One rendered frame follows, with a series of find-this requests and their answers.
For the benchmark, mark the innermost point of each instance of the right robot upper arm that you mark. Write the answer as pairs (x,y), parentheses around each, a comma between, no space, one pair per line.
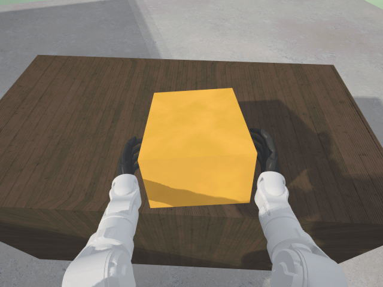
(293,267)

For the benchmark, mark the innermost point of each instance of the robot left hand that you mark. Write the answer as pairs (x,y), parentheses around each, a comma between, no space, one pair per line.
(127,160)

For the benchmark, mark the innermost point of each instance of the left robot upper arm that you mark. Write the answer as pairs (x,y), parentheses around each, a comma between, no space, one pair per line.
(112,268)

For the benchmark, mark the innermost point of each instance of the carton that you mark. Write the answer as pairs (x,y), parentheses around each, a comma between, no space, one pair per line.
(197,150)

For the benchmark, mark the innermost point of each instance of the right robot forearm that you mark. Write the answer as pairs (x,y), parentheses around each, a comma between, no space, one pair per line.
(280,225)

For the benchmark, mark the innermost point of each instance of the robot right hand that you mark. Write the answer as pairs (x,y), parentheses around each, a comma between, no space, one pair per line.
(268,157)

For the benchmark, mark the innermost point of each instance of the pedestal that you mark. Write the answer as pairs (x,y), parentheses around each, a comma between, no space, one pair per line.
(66,119)

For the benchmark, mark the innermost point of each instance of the left robot forearm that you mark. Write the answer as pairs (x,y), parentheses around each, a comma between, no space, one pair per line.
(118,224)

